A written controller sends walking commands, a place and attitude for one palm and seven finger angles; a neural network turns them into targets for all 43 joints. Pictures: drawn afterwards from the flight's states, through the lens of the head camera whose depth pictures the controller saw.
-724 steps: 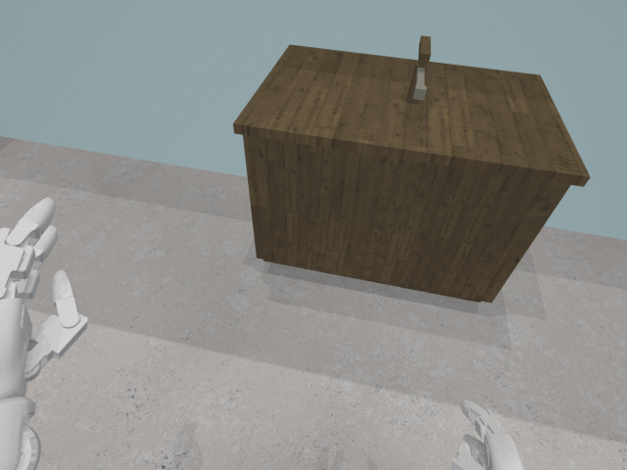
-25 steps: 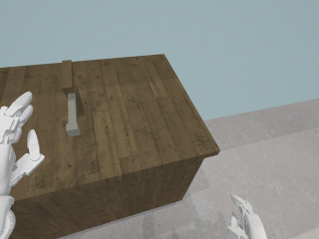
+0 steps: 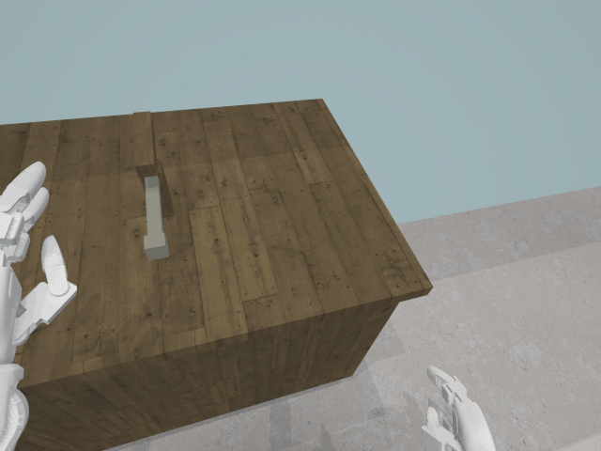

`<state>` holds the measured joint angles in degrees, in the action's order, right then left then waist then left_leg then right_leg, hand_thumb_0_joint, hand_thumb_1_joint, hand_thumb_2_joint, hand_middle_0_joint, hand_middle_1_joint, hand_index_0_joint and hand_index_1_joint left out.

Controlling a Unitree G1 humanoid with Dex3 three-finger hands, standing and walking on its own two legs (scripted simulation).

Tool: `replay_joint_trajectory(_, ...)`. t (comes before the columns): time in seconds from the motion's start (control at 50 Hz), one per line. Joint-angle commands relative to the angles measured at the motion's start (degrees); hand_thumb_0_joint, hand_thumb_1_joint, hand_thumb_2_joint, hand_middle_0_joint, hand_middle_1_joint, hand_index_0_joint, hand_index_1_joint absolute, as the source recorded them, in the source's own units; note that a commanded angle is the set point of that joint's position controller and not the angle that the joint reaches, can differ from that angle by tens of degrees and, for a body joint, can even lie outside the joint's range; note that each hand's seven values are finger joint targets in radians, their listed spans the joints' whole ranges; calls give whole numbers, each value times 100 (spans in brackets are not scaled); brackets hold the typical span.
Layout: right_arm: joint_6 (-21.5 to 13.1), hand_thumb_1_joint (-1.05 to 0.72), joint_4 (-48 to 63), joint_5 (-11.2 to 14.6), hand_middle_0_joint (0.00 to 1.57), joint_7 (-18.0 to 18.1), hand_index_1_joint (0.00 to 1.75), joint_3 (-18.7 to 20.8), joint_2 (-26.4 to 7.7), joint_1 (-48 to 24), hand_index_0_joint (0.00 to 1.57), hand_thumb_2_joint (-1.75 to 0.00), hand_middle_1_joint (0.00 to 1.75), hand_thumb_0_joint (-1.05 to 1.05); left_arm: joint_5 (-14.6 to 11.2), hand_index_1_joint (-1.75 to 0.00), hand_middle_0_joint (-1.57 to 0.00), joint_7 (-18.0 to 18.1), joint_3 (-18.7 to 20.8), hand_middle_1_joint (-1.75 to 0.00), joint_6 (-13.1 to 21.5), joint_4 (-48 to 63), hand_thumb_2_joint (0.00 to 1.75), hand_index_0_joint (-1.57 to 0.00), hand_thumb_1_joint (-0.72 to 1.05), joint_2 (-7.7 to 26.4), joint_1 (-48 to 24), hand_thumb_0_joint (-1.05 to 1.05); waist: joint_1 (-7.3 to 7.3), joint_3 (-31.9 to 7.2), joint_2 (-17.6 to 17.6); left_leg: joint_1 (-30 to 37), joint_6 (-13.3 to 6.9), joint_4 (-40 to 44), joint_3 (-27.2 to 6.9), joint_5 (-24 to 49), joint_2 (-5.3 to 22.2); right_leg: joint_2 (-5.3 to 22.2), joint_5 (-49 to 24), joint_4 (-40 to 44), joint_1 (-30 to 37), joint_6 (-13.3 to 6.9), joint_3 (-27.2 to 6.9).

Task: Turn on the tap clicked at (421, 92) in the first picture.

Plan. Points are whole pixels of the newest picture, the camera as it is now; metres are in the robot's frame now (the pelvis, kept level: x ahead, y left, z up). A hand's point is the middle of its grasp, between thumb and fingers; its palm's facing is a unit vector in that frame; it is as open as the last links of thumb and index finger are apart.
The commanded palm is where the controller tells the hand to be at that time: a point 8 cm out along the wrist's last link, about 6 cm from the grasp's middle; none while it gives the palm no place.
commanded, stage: look again from close up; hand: left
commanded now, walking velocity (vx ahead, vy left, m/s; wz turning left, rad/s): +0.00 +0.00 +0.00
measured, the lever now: (156, 246) +0.36 +0.25 +0.03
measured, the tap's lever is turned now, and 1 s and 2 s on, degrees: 0 0 0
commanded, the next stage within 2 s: shuffle to correct the standing spot in 0.22 s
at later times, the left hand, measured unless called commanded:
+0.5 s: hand (95, 277) +0.23 +0.23 +0.16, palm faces +0.38 -0.85 -0.36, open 7.4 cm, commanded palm +0.17 +0.26 +0.17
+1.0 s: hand (177, 282) +0.24 +0.16 +0.16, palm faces +0.32 -0.87 -0.39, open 7.4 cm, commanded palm +0.18 +0.20 +0.17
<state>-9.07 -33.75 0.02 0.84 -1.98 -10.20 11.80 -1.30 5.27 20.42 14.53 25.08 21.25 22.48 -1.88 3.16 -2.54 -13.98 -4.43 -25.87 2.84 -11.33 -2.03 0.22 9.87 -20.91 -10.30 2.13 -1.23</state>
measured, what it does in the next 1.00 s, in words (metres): shifts its weight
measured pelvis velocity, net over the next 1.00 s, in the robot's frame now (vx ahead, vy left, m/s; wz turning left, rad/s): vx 0.02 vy -0.08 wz -0.01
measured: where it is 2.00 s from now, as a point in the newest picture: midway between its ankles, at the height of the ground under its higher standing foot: outside the picture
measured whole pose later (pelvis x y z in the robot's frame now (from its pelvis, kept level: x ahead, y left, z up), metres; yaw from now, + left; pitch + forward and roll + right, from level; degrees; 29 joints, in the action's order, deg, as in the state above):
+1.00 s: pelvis +0.02 -0.08 -0.01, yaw +0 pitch +1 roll -1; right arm -4.6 -32.1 0.7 2.2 1.2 -12.6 12.3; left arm -5.0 4.4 20.9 9.0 29.6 22.0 25.9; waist -0.3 2.2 -0.1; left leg -17.8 1.3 -31.8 0.2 -15.4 4.3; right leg -6.2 13.7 -26.5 -14.1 -4.6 1.1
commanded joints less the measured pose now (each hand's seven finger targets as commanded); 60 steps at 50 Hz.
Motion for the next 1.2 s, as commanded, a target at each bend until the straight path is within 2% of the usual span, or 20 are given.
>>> replay_joint_trajectory(0.0,-276,-90,885,60,20,71,30,385,-804,-518,20,-90,30,0,-41,-30,-20,130,528,-30,307,1224,90,-20,90,882,-440,0,46,-830,782,218,452,833,-695,94,699,105,-442,67,317,-268,-66)
replay_joint_trajectory(0.02,-246,-90,884,31,20,77,30,372,-826,-476,20,-90,30,0,-62,-30,-20,124,436,-30,297,1123,90,-20,90,783,-441,0,50,-791,708,122,434,872,-723,28,695,102,-386,85,341,-254,-44)
replay_joint_trajectory(0.1,-238,-90,913,66,20,103,30,407,-819,-549,20,-90,30,0,-51,-30,-20,166,611,-30,292,1433,90,-20,90,990,-400,0,32,-1028,821,416,466,704,-673,634,691,135,-702,-7,409,-266,-46)
replay_joint_trajectory(0.16,-190,-90,926,46,20,102,30,423,-849,-486,20,-90,30,0,-102,-30,-20,155,537,-30,257,1362,90,-20,90,879,-251,0,32,-1074,621,460,462,596,-658,969,672,164,-882,33,445,-273,-65)
replay_joint_trajectory(0.2,-181,-90,913,69,20,113,30,418,-833,-554,20,-90,30,0,-97,-30,-20,170,615,-30,236,1413,90,-20,90,959,-239,0,39,-1030,767,484,487,594,-631,993,666,166,-870,39,395,-278,-67)
replay_joint_trajectory(0.22,-153,-90,906,42,20,114,30,399,-839,-521,20,-90,30,0,-126,-30,-20,150,503,-30,227,1287,90,-20,90,829,-192,0,42,-984,652,414,455,620,-632,893,652,158,-821,78,389,-268,-52)
replay_joint_trajectory(0.3,-123,-90,916,73,20,135,30,416,-824,-581,20,-90,30,0,-119,-30,-20,166,597,-30,182,1303,90,-20,90,929,-155,0,51,-991,617,457,427,580,-595,754,637,200,-881,140,359,-291,-147)
replay_joint_trajectory(0.32,-100,-90,897,46,20,132,30,390,-830,-525,20,-90,30,0,-145,-30,-20,140,439,-30,184,1260,90,-20,90,782,-264,0,70,-919,653,415,449,676,-621,703,635,140,-755,145,300,-274,-97)
replay_joint_trajectory(0.4,-75,-90,938,87,20,135,30,408,-786,-592,20,-90,30,0,-151,-30,-20,146,614,-30,147,1364,90,-20,90,987,-450,0,60,-930,733,506,516,809,-748,741,829,39,-524,3,235,-225,6)
replay_joint_trajectory(0.48,-23,-90,1015,78,20,85,30,461,-786,-509,20,-90,30,0,-181,-30,-20,108,522,-30,100,1356,90,-20,90,884,-445,0,54,-962,811,486,440,774,-778,666,1018,38,-362,-105,195,-213,23)
replay_joint_trajectory(0.6,25,-90,1071,95,20,43,30,491,-777,-541,20,-90,30,0,-230,-30,-20,73,672,-30,-1,1468,90,-20,90,1008,-206,0,71,-1091,695,609,392,423,-651,1021,1013,43,-660,-33,77,-239,-24)
replay_joint_trajectory(0.62,57,-90,1062,62,20,40,30,483,-803,-487,20,-90,30,0,-257,-30,-20,49,558,-30,-16,1401,90,-20,90,892,-220,0,98,-1025,693,480,380,425,-651,904,992,27,-610,-22,56,-243,-31)
replay_joint_trajectory(0.74,88,-90,1143,79,20,86,30,537,-812,-502,20,-90,30,0,-315,-30,-20,16,653,-30,-99,1506,90,-20,90,997,-202,0,101,-927,739,318,305,255,-606,333,977,83,-431,-17,-116,-305,-234)
replay_joint_trajectory(0.8,108,-90,1133,90,20,119,30,536,-795,-524,20,-90,30,0,-345,-30,-20,27,780,-30,-147,1523,90,-20,90,1120,-115,0,108,-872,467,310,299,45,-492,-89,852,161,-244,169,-335,-373,-427)
replay_joint_trajectory(0.82,131,-90,1101,61,20,123,30,532,-813,-461,20,-90,30,0,-362,-30,-20,22,639,-30,-150,1498,90,-20,90,974,-148,0,148,-893,436,284,305,-87,-420,-223,767,195,-108,208,-380,-410,-480)
replay_joint_trajectory(0.9,132,-90,1103,100,20,158,30,563,-792,-455,20,-90,30,0,-410,-30,-20,57,796,-30,-226,1572,90,-20,90,1153,-42,0,162,-874,280,372,315,-484,-343,-287,631,401,102,336,-666,-577,-738)
replay_joint_trajectory(0.92,152,-90,1088,69,20,164,30,547,-797,-415,20,-90,30,0,-414,-30,-20,60,699,-30,-233,1545,90,-20,90,1049,13,0,187,-891,207,343,299,-578,-301,-306,623,421,171,328,-670,-579,-731)
replay_joint_trajectory(1.0,155,-90,1057,88,20,199,30,569,-820,-440,20,-90,30,0,-440,-30,-20,81,873,-30,-272,1669,90,-20,90,1222,60,0,186,-876,321,392,294,-625,-340,68,674,444,-245,142,-668,-616,-697)
replay_joint_trajectory(1.12,201,-90,1063,45,20,197,30,574,-867,-365,20,-90,30,0,-423,-30,-20,37,861,-30,-238,1811,90,-20,90,1203,129,0,198,-1065,644,445,201,-570,-521,1204,971,229,-1219,-390,-300,-398,-298)
replay_joint_trajectory(1.18,225,-90,1110,59,20,180,30,607,-876,-307,20,-90,30,0,-425,-30,-20,6,909,-30,-233,1822,90,-20,90,1239,228,0,169,-1125,678,361,193,-611,-613,1435,1084,190,-1327,-485,-132,-344,-248)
